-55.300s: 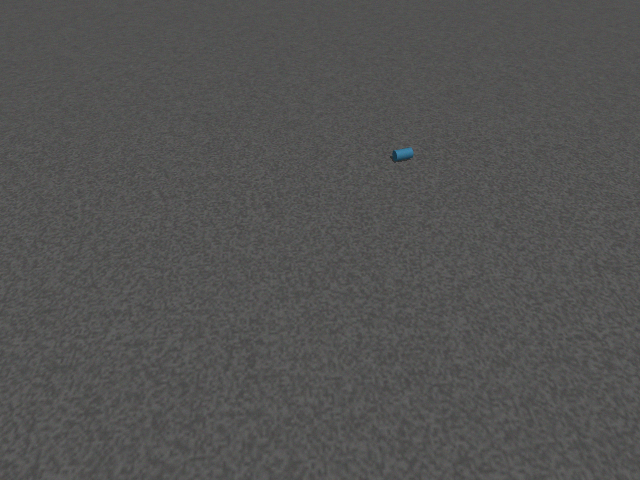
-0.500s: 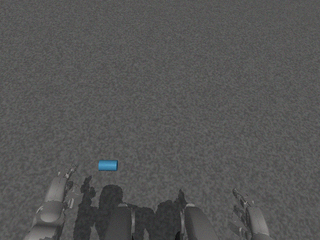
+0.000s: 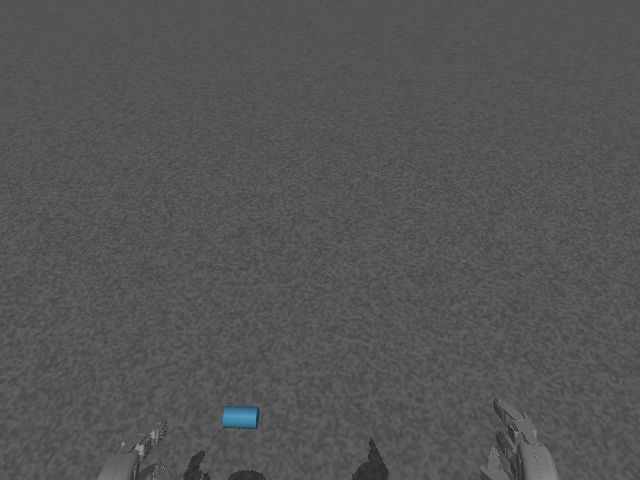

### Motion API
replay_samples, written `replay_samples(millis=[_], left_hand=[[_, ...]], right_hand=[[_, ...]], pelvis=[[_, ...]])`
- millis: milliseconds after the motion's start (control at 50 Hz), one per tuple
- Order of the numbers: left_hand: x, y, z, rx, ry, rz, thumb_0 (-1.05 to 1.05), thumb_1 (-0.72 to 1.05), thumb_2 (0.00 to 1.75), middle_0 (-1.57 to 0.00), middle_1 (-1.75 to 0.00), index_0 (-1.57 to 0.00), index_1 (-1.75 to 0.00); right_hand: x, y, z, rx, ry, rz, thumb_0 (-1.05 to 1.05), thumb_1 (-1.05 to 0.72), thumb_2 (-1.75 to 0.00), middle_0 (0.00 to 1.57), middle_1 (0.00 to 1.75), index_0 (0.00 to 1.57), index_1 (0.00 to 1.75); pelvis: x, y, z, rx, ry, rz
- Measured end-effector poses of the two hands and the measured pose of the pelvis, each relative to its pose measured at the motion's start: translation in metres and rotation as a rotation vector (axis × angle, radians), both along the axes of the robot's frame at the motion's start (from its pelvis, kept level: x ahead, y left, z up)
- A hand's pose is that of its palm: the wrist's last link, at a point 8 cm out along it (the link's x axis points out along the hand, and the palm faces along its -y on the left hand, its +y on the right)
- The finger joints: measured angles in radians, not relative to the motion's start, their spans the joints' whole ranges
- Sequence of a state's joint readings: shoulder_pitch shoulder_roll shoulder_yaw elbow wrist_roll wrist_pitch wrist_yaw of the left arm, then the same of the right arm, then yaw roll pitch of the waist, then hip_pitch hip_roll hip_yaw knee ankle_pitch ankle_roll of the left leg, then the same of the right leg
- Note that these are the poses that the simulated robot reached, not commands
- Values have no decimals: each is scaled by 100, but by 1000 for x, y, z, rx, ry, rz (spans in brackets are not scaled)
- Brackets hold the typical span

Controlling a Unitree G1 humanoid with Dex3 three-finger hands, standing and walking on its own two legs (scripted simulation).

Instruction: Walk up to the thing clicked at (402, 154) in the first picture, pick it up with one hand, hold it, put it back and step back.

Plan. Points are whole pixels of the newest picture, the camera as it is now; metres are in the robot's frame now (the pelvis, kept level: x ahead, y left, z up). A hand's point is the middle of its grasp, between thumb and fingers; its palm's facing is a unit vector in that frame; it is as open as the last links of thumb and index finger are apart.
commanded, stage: home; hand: left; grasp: from above
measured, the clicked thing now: (241, 417) +0.47 +0.22 -0.69
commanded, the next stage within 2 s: stand in 1.90 s
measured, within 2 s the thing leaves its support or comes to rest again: neither
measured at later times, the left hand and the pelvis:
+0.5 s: hand out of the picture +0.16 +0.17 -0.05, palm faces +0.05 -0.98 -0.20, open 7.4 cm; pelvis +0.00 -0.01 +0.00, yaw +0 degrees
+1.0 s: hand out of the picture +0.16 +0.17 -0.05, palm faces +0.05 -0.98 -0.20, open 7.4 cm; pelvis +0.00 +0.00 +0.00, yaw +0 degrees
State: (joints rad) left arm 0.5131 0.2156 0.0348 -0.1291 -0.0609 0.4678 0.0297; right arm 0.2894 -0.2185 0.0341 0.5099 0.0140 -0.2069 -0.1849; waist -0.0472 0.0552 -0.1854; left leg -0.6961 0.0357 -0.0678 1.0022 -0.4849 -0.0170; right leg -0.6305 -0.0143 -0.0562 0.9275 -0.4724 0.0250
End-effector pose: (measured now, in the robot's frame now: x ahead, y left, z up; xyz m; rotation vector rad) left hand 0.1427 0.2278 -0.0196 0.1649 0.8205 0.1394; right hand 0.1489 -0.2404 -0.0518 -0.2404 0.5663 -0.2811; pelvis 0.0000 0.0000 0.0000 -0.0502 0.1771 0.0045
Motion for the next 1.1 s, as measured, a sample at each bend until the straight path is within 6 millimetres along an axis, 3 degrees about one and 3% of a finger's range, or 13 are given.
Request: replay_samples(millis=[180, 580, 1100], left_hand=[[-6, -1, -5, -6, 10, 6, 1, 90, 90, -20, -30, -20, -29], [1, -6, -2, 3, 5, -12, 1, 90, 90, -20, -30, -20, -29], [3, -3, -3, 0, 3, -13, 1, 90, 90, -20, -30, -20, -29]], right_hand=[[10, 1, 5, -11, -34, 45, 1, -90, -90, 20, 30, 20, 30], [-15, -6, -11, 2, 39, -1, 1, -90, -90, 20, 30, 21, 30], [-2, -2, -5, -3, 9, 10, 1, -90, -90, 20, 30, 20, 30]], pelvis=[[-4, -3, 0, 3, -15, 7], [-3, -6, -1, 7, -11, -4], [1, -3, -1, 4, -11, -3]])
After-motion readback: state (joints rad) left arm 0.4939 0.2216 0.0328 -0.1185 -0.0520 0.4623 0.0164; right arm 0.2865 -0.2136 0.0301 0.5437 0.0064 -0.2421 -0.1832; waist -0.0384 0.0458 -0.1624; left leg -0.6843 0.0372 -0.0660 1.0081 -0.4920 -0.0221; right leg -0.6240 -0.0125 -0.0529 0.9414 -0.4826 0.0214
